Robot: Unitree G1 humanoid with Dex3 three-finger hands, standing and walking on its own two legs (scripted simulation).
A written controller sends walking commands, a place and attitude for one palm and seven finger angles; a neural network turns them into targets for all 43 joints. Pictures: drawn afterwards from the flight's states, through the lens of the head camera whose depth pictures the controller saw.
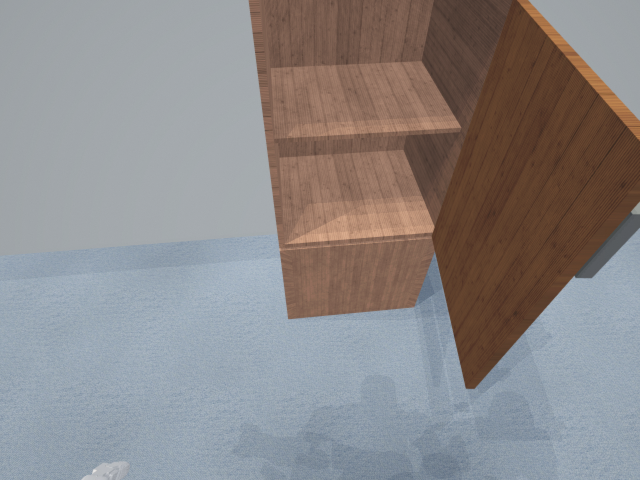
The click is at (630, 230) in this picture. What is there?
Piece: cupboard door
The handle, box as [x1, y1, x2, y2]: [575, 202, 639, 277]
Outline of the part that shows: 639,202 575,274 575,277 592,277 639,227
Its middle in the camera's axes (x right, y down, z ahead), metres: +0.35 +0.01 +0.51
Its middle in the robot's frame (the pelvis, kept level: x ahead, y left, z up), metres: +0.41 -0.33 +0.09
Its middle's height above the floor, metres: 0.86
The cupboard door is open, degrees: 83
